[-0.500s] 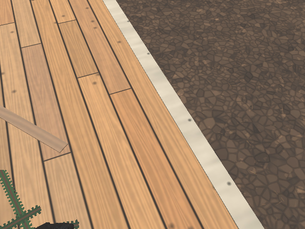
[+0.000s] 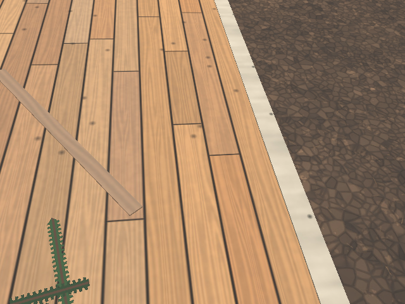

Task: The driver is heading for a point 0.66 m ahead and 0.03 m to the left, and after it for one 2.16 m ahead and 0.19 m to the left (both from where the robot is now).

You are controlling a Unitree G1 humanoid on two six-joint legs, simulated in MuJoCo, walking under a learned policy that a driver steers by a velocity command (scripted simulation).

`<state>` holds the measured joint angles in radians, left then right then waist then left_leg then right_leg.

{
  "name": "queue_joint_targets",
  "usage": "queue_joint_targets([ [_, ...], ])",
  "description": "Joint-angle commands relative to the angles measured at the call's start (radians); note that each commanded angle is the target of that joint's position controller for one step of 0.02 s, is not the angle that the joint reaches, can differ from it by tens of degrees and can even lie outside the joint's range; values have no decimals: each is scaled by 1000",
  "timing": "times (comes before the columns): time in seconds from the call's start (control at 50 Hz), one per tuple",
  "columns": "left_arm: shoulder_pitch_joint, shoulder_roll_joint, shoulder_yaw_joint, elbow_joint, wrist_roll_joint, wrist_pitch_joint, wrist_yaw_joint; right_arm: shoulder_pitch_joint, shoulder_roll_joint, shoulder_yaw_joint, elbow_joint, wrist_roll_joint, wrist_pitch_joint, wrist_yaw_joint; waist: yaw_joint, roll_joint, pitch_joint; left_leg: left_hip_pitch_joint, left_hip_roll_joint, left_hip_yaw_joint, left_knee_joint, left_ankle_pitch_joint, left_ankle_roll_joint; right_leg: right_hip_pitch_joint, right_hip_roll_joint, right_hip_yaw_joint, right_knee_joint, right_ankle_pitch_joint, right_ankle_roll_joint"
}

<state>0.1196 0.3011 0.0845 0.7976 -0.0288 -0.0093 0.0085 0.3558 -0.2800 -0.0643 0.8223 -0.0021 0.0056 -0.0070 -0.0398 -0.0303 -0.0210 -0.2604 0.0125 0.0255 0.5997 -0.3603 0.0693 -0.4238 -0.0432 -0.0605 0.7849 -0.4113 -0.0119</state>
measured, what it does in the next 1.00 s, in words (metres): walks ahead: right foot, then left foot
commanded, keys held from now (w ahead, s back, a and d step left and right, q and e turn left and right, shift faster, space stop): w+q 0.34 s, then w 0.48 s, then w+e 0.18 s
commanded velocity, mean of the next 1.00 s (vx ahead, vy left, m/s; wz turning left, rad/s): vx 0.46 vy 0.00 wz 0.28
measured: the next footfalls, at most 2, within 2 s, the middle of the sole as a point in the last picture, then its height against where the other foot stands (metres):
right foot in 0.42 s outside the picture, level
left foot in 0.92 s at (118, 289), level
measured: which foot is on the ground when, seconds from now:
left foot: down 0.00-0.44, up 0.46-0.90, down 0.92-1.00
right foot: up 0.00-0.40, down 0.42-0.92, up 0.94-1.00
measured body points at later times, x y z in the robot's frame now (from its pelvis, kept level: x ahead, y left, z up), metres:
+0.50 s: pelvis +0.24 -0.02 -0.01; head +0.27 +0.00 +0.44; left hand +0.38 +0.27 -0.09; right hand +0.29 -0.30 -0.13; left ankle +0.01 +0.08 -0.66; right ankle +0.33 -0.11 -0.73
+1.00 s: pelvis +0.49 +0.10 +0.00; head +0.53 +0.12 +0.44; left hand +0.42 +0.37 -0.15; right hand +0.76 -0.08 -0.08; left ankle +0.55 +0.22 -0.73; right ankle +0.38 -0.09 -0.65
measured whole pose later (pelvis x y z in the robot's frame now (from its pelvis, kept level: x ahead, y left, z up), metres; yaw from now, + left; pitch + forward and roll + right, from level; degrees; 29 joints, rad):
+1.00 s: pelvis +0.49 +0.10 +0.00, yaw +14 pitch +2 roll -1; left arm 0.36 0.29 0.04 0.93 -0.04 -0.07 -0.01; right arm 0.08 -0.26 -0.04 0.67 -0.01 -0.09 0.02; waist 0.05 -0.02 0.05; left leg -0.43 0.02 0.05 0.56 -0.16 0.04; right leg -0.25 -0.01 0.06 1.04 -0.46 -0.02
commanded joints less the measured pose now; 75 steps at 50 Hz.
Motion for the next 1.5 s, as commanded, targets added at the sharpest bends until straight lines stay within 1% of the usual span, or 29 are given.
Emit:
queue_joint_targets([
  [0.02,-167,130,28,-127,-12,-71,-13,9,-193,-38,-72,-9,-66,-7,9,200,176,192,324,-630,-512,-334,193,-496,-7,140,189,93,-20],
  [0.06,-154,113,30,-92,31,-81,-8,24,-154,-27,-65,11,-71,-14,9,147,125,230,250,-472,-482,-112,131,-427,-17,133,114,225,3],
  [0.08,-164,94,28,-87,33,-84,-13,58,-127,-18,-57,10,-73,-17,3,141,101,244,223,-421,-474,-18,118,-394,-5,126,95,288,13],
  [0.3,-355,33,-4,-159,9,-110,-53,193,-143,-36,-24,27,-53,-36,-74,175,131,241,182,-350,-384,237,116,-248,52,103,-264,431,59],
  [0.4,-127,118,25,-103,11,-127,-48,118,-148,-43,-44,21,-40,-38,46,227,30,232,173,-340,-197,614,64,103,80,60,-340,365,-13],
  [0.42,20,158,41,-68,19,-127,-40,106,-126,-34,-54,11,-41,-33,113,200,-89,170,116,-294,-10,675,31,332,36,87,-328,377,-58],
  [0.44,204,218,48,-49,37,-122,-33,117,-64,-10,-76,-15,-44,-31,169,46,-280,-19,39,-248,296,392,-1,652,-158,312,-276,309,-125],
  [0.46,266,261,59,5,39,-112,-48,295,32,11,-80,31,-60,-25,70,-372,-390,-347,-102,-213,603,-225,-56,881,-359,827,-453,54,-276],
  [0.48,218,142,29,-3,17,-113,-52,239,-85,-10,-49,54,-68,-27,98,-229,-248,-450,-38,-253,710,-194,-51,784,-327,832,-522,-70,-246],
  [0.52,101,86,11,-12,21,-106,-43,30,-127,-21,-84,38,-78,-25,90,-21,-40,-433,44,-187,668,-30,-39,504,-247,517,-531,139,-198],
  [0.56,72,59,0,0,42,-105,-37,-16,-101,-24,-103,20,-82,-15,49,-39,0,-365,92,-167,584,35,-35,366,-192,389,-571,293,-200],
  [0.68,112,111,6,41,14,-108,-23,-157,-34,7,-162,4,-82,2,55,-31,67,-397,126,-89,276,182,-69,289,-177,239,-675,417,-233],
  [0.82,231,157,7,93,-5,-78,-19,-361,-56,14,-230,22,-94,35,107,-30,91,-292,59,-40,-36,373,-46,372,-187,154,-632,484,-169],
  [0.86,246,169,8,104,-6,-63,-16,-351,-82,3,-238,19,-97,39,79,-33,79,-232,38,-38,-76,310,-25,417,-205,174,-561,573,-150],
  [0.9,229,164,1,97,1,-53,-13,-138,-148,-36,-180,13,-98,30,-42,-24,-49,89,-2,-6,-121,300,16,359,-140,132,-301,772,-107],
  [0.92,220,111,-22,66,24,-56,-13,43,-222,-60,-151,-2,-95,17,-115,54,-197,383,159,-161,-83,310,74,173,-80,95,-10,563,-67],
  [0.94,357,-23,-61,53,19,-71,-16,95,-300,-73,-135,-12,-86,18,-53,331,-355,679,419,-613,-187,112,215,-172,80,65,345,-81,-8],
  [0.96,311,86,-35,73,-6,-81,-17,101,-191,-48,-139,-8,-86,19,-89,243,-340,628,405,-708,-271,-2,201,-260,51,192,472,-164,-15],
  [0.98,226,139,-16,43,-28,-85,-18,28,-152,-32,-142,-4,-90,17,-77,202,-182,510,375,-551,-290,28,160,-324,8,183,500,-85,-25],
  [1.02,160,118,-12,34,-9,-77,-11,-93,-97,-16,-142,-6,-99,21,-19,134,-46,281,298,-339,-351,179,127,-270,-63,158,421,55,-17],
  [1.06,196,78,-11,45,-8,-47,-11,-142,-72,-14,-131,-14,-117,24,31,143,-13,162,263,-224,-421,243,117,-171,-92,162,380,121,-8],
  [1.14,138,41,-11,14,-1,-14,-11,-148,-96,-28,-93,-16,-135,14,51,97,52,128,263,-72,-484,358,127,-235,-97,181,275,242,12],
  [1.24,-5,20,-23,-34,10,-26,-43,-114,-139,-41,-60,-10,-121,-6,7,70,93,164,239,93,-503,389,98,-224,-78,109,-2,464,10],
  [1.34,-141,26,-28,-108,9,-26,-68,-37,-173,-57,-16,14,-89,-10,-33,61,134,325,283,153,-441,463,81,-267,-57,43,-133,387,-33],
  [1.4,-99,63,-8,-127,6,-21,-75,-55,-209,-67,-16,26,-66,-15,21,106,70,384,289,191,-273,883,51,-142,19,-36,-145,238,-86],
  [1.44,152,144,43,-69,-2,-16,-63,-85,-214,-64,-28,34,-50,-20,165,102,-71,290,237,234,75,1023,2,210,111,-69,-214,253,-148],
  [1.46,311,239,80,-31,-3,-4,-40,-69,-175,-47,-47,10,-57,-23,220,-11,-161,35,190,234,389,685,-52,516,1,141,-242,260,-208],
  [1.48,267,334,88,-46,-8,-12,-36,20,-26,-2,-101,-20,-88,-8,83,-245,-247,-406,-25,104,714,-226,-116,807,-238,722,-354,69,-401],
  [1.5,285,247,62,-75,2,-29,-42,-100,-107,-9,-114,22,-129,4,163,-103,-318,-513,-27,-110,797,-245,-94,833,-287,885,-501,-28,-407],
])
Keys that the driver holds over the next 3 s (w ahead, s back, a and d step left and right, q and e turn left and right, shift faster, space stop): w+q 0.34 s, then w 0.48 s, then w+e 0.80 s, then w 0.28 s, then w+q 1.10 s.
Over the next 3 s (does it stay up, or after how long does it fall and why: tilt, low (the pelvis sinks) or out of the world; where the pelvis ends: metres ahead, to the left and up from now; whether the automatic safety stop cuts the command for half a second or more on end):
stays up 1.60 0.12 -0.02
